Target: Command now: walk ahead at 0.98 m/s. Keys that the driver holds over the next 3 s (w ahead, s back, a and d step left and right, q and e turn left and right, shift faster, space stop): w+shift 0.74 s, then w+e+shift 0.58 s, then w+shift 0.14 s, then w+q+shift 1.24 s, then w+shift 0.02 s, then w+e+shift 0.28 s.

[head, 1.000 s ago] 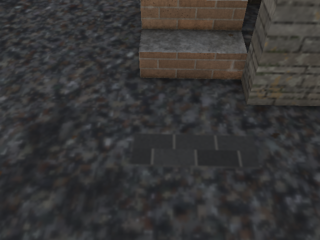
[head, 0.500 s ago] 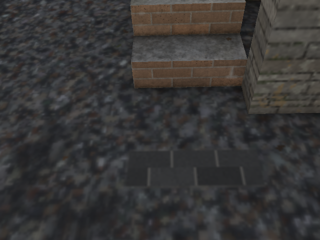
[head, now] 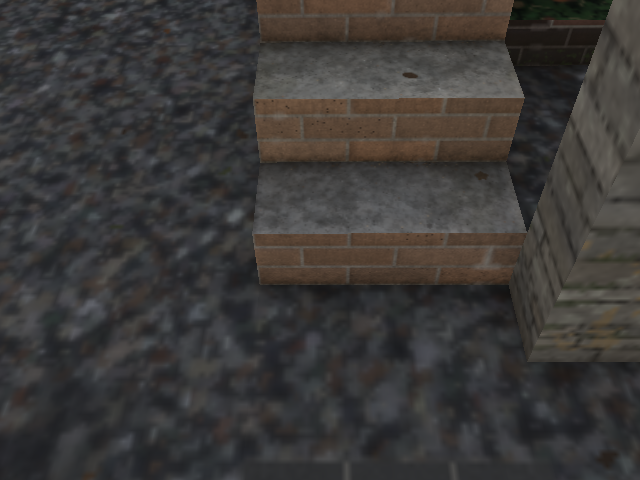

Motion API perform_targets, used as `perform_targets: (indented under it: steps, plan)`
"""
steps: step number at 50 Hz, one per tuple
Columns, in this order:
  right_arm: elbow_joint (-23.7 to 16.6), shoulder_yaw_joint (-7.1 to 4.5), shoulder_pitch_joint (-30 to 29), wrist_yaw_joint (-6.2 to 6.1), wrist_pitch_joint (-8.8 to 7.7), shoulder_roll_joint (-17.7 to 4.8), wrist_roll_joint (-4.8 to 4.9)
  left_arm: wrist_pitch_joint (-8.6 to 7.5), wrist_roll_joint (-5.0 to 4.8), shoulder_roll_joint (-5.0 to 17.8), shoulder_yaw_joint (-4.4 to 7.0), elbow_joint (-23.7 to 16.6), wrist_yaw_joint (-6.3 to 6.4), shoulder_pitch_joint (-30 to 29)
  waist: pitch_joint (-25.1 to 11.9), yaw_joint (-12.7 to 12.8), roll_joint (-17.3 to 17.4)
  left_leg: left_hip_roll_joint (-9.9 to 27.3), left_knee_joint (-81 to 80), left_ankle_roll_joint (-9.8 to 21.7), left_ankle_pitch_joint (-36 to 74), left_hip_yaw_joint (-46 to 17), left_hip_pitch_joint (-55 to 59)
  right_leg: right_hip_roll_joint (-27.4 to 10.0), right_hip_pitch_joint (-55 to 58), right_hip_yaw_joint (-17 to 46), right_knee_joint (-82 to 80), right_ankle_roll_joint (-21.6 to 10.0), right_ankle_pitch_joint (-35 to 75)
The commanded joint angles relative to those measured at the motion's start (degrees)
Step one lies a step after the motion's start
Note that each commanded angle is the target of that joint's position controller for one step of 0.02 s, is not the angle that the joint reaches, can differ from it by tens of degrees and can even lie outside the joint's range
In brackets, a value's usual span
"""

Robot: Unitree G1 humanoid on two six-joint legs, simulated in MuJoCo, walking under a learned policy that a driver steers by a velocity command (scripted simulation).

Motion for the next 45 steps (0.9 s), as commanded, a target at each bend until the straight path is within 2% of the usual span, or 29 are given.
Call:
perform_targets:
  steps: [1,6,8,11,13,14,15,16,17,18,19,20,21,23,24,27,30,31,32,34,36,37,38,39,40,41,42,43,45]
  plan:
    - [-0.6,0.04,1.8,-0.02,-3.02,-2.3,0.96,1.51,0.86,2.2,-0.24,-4.2,-0.94,1.1,5.9,3.5,2.4,16.9,-27.0,6.0,-11.9,-24.0,-3.2,-6.4,-11.7,1.1,-4.1,1.7,1.4]
    - [-0.1,-0.17,4.9,0.92,-4.84,-4.3,2.27,0.47,0.55,2.6,-1.17,-9.4,-2.14,-15.1,8.3,0.4,0.4,9.9,-31.1,3.0,12.9,-9.4,-2.4,-5.9,-9.5,-6.8,-32.2,3.1,23.0]
    - [1.2,-0.29,8.6,0.49,-5.40,-5.8,3.10,0.07,-0.11,1.7,-1.60,-10.0,-2.71,-19.0,7.3,-1.5,1.0,11.7,-33.4,1.8,24.5,-8.4,1.9,-3.5,-3.6,-9.6,-40.8,2.0,30.4]
    - [2.9,-0.17,10.8,0.12,-4.43,-7.7,2.38,0.00,0.25,3.5,-0.98,-10.3,-2.23,-21.0,5.1,-2.7,3.2,14.0,-28.7,1.2,47.3,-6.5,17.4,0.4,-3.3,-12.3,-47.5,0.0,27.3]
    - [3.7,-0.53,10.6,-0.94,-3.18,-10.3,0.86,-0.12,0.64,6.2,0.21,-9.2,-1.46,-16.3,-0.3,0.8,7.6,15.9,-17.5,0.2,68.1,-6.3,25.3,4.5,1.4,-12.6,-48.0,-1.3,17.0]
    - [4.0,-0.91,9.4,-1.61,-2.24,-11.8,-0.18,-0.09,0.38,8.3,1.17,-6.8,-0.81,-7.7,-5.0,5.1,9.2,16.8,-6.9,0.2,72.9,-6.3,25.9,5.7,9.2,-11.3,-47.6,-2.1,11.9]
    - [3.7,-1.25,6.9,-2.11,-1.56,-13.0,-0.81,0.12,0.54,9.9,2.16,-2.8,0.11,4.7,-10.2,11.1,9.6,16.4,7.8,0.7,68.4,-5.3,22.2,5.0,20.6,-9.9,-49.5,-3.3,8.1]
    - [3.2,-0.41,6.5,-2.05,-1.61,-9.2,-1.26,0.23,1.03,13.8,3.55,-0.4,1.43,14.7,-15.7,14.4,6.2,14.1,26.5,1.3,52.5,-5.0,11.5,-2.9,33.3,-1.8,-46.1,-5.2,-5.7]
    - [1.0,2.31,14.6,-0.04,-2.48,2.6,2.20,-0.17,3.45,18.4,5.03,0.0,1.54,15.0,-23.5,6.0,-14.9,3.3,53.4,-1.5,-4.5,-7.3,-16.6,-21.4,53.1,32.4,-50.8,-15.0,-23.0]
    - [0.5,1.10,9.2,-0.44,-3.72,-4.8,2.95,-0.14,1.73,13.4,4.72,0.5,0.22,13.7,-24.1,8.6,-9.0,2.8,56.2,0.8,-9.2,-13.7,-24.2,-19.9,52.3,45.6,-61.9,-13.5,-26.0]
    - [-2.0,0.91,0.6,-0.66,-3.95,-5.9,3.26,-0.82,1.22,11.0,4.38,1.1,-0.06,8.2,-12.6,6.4,-4.6,7.0,52.0,1.2,-1.0,-13.7,-27.7,-17.5,43.3,32.8,-63.1,-10.7,-16.6]
    - [-2.4,1.59,-2.0,-0.52,-4.18,-4.8,2.59,-1.19,1.00,7.6,3.78,2.2,-0.23,6.6,-7.8,4.7,1.6,8.7,47.5,1.0,1.3,-13.3,-25.6,-15.5,34.6,25.5,-64.0,-9.0,-8.8]
    - [-2.7,1.69,-3.5,-0.25,-3.69,-4.1,1.62,-1.37,1.03,5.9,3.11,2.8,0.09,4.8,-4.0,2.6,3.2,10.4,43.8,0.4,2.3,-13.3,-22.9,-12.7,27.1,19.4,-65.3,-6.8,-4.2]
    - [-3.5,2.59,-2.6,0.98,-1.94,-1.0,-0.10,-1.94,0.61,2.6,1.54,5.2,1.20,5.3,-1.6,-0.9,-0.4,12.1,39.9,-1.6,2.5,-13.3,-19.3,-10.2,19.7,14.0,-68.9,-5.4,0.1]
    - [-4.4,2.91,-4.0,1.53,-1.53,-0.4,-0.46,-2.46,-0.31,3.3,1.44,6.1,1.39,6.2,-0.1,-1.3,-0.7,13.2,37.7,-2.4,2.8,-12.4,-20.4,-9.6,18.1,11.7,-71.0,-5.2,2.0]
    - [-8.8,3.78,-13.7,2.53,-1.57,-0.6,-0.68,-3.94,-0.79,6.2,1.86,6.5,0.94,7.7,4.3,-1.3,0.5,13.5,29.3,-4.4,7.5,-6.2,-23.1,-7.1,14.6,3.0,-72.9,-4.6,25.1]
    - [-11.9,4.99,-22.4,2.88,-2.50,0.2,0.68,-4.93,-2.63,8.0,2.16,6.9,-0.16,8.7,5.7,0.5,0.3,10.0,8.9,-3.9,22.0,-1.0,-9.5,-2.5,8.2,-4.2,-76.5,-1.9,36.0]
    - [-11.5,5.36,-20.8,3.13,-2.01,1.2,1.35,-5.13,-1.98,9.7,2.36,7.8,0.03,10.3,4.6,0.9,-4.1,9.3,8.2,-2.8,23.8,-1.0,-6.8,-4.4,11.0,-4.1,-78.9,-3.2,37.6]
    - [-12.0,5.32,-22.2,2.40,-1.32,0.7,1.24,-4.80,-1.88,7.9,1.88,8.3,-0.13,10.2,3.4,0.3,-3.1,8.4,8.0,-1.7,25.3,-0.7,-6.9,-5.7,15.9,-5.1,-76.6,-2.7,48.3]
    - [-10.9,4.38,-17.1,0.89,-1.18,-2.3,0.40,-4.24,-0.59,9.4,1.89,7.7,0.87,8.8,-1.7,-2.7,-4.7,6.1,10.5,1.0,16.6,0.1,-9.4,-8.6,29.0,-6.0,-66.8,-1.9,74.4]
    - [-7.4,2.39,-7.0,-0.52,-2.05,-6.0,-0.50,-3.09,-0.01,9.0,1.29,8.1,1.36,9.7,-10.0,-6.6,-0.5,2.5,8.5,2.7,11.8,1.4,5.4,-7.8,28.0,-6.1,-44.3,-0.7,84.0]
    - [-4.8,1.51,4.2,-1.15,-2.53,-5.9,-0.80,-2.22,-1.23,12.3,2.13,7.4,1.82,4.7,-12.8,-14.6,-0.5,4.0,-6.3,2.8,17.6,-0.2,18.3,-6.4,21.7,-5.5,-27.0,-0.4,79.3]
    - [-0.6,0.22,14.2,-1.52,-2.71,-7.9,-1.11,-2.57,-2.55,11.3,2.32,5.2,1.12,-2.7,-14.4,-17.6,2.9,10.0,-8.9,3.5,28.5,-3.4,34.7,1.0,4.6,-4.3,-3.8,0.3,45.3]
    - [0.9,-0.61,14.6,-0.53,-3.30,-12.9,-2.66,-3.69,-2.11,1.4,0.43,2.9,1.83,2.8,-13.9,-8.0,16.6,26.2,2.6,3.5,76.1,-20.6,47.0,7.4,-18.4,0.3,18.3,1.1,-10.9]
    - [0.4,-1.56,12.4,-0.16,-2.90,-13.4,-1.79,-3.42,-3.78,0.9,0.35,2.7,2.89,6.7,-20.7,-5.8,8.3,31.9,-2.1,9.0,70.4,-25.4,45.6,6.2,-22.9,3.8,23.0,-0.3,-5.2]
    - [0.6,-0.86,7.8,0.34,-2.67,-7.7,-1.34,-2.48,-3.19,2.1,0.46,3.1,3.49,5.9,-15.6,-3.2,3.0,29.9,-6.5,8.3,44.2,-24.5,37.5,3.3,-25.1,1.0,26.8,-1.0,-2.2]
    - [1.4,0.44,4.7,0.70,-2.49,-2.2,-1.05,-1.45,-2.56,1.1,0.44,2.2,3.29,3.5,-9.3,-1.3,1.1,27.8,-11.4,5.6,26.8,-21.5,27.2,2.0,-27.3,-1.2,30.4,-1.1,-3.1]
    - [3.2,1.13,4.5,0.69,-2.39,-1.3,-1.66,0.00,-1.71,-2.1,-0.38,-1.9,3.19,-4.8,-3.4,-1.6,4.0,28.2,-13.6,4.9,25.6,-21.2,22.4,3.4,-36.8,-4.0,45.8,-1.5,-8.8]
    - [7.0,2.18,3.6,0.66,-3.46,1.2,0.08,2.16,-1.08,-8.0,-2.73,-9.9,2.68,-13.1,3.7,3.3,4.2,26.6,-19.6,-1.3,15.2,-10.2,6.5,1.0,-43.5,-0.9,47.7,-3.2,-13.3]
Next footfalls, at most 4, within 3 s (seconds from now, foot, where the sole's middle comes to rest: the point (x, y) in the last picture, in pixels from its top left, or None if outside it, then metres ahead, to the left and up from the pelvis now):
0.32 right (393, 468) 0.52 -0.11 -0.76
0.76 left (301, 329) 0.86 0.09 -0.76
1.12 right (370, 191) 1.13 -0.08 -0.57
1.46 left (351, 65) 1.38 -0.04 -0.37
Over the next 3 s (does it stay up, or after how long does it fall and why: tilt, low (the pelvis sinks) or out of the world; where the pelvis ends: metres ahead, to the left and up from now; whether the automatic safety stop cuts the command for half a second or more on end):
stays up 1.43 -0.12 0.39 its command is cut before an obstacle after 1.3 s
